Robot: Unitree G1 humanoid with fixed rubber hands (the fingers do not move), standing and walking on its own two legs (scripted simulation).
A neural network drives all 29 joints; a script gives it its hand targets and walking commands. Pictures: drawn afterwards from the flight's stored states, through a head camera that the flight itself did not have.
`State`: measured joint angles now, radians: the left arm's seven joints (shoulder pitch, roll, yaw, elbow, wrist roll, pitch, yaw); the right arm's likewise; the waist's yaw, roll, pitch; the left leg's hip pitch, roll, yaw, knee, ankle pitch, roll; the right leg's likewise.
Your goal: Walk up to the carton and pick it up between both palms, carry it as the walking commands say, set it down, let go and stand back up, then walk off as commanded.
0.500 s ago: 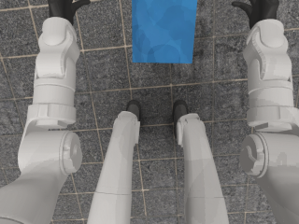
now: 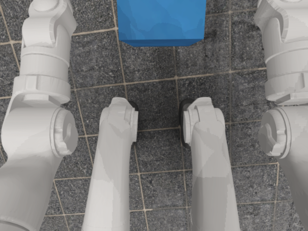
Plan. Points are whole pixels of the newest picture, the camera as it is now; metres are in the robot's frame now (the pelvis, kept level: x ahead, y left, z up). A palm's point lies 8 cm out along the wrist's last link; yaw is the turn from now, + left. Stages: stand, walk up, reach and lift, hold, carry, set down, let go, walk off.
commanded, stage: reach and lift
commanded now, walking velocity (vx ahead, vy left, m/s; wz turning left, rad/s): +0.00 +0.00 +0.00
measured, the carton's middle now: (161, 4) +0.57 +0.00 -0.38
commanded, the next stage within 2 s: none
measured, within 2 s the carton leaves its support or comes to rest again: neither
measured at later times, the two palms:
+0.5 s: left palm (93, 5) +0.55 +0.17 -0.30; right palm (237, 1) +0.55 -0.19 -0.31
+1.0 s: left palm (96, 7) +0.55 +0.17 -0.33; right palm (230, 6) +0.55 -0.18 -0.34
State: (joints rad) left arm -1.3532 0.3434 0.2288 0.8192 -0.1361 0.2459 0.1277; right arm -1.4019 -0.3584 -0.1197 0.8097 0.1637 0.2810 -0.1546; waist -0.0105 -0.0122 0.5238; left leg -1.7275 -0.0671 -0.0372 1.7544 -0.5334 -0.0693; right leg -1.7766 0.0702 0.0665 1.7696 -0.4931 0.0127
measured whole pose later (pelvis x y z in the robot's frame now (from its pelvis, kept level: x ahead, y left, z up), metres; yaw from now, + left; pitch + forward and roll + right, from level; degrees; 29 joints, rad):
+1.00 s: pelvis +0.01 +0.01 -0.14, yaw +1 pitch +32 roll +1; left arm -1.45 0.33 0.06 1.01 -0.24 0.10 0.16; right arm -1.45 -0.40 -0.07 1.05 0.24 0.09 -0.12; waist -0.01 0.02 0.52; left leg -2.16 -0.08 -0.03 2.23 -0.62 -0.06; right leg -2.19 0.04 0.03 2.23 -0.59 0.02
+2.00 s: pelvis +0.01 +0.01 -0.15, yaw +2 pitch +30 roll +1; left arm -1.49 0.27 0.11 1.07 -0.17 0.16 0.16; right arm -1.52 -0.32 -0.10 1.10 0.15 0.16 -0.10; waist -0.03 0.03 0.52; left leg -2.16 -0.10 -0.03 2.28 -0.63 -0.07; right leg -2.18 0.04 0.04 2.29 -0.62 0.03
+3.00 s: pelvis +0.00 +0.01 -0.08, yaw +2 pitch +28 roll +2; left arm -1.35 0.16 0.28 0.65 -0.04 0.39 0.19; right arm -1.39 -0.23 -0.23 0.70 0.01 0.41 -0.14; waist -0.03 0.03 0.53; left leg -1.93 -0.13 -0.05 2.04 -0.61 -0.09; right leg -1.96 0.09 0.08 2.06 -0.59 0.05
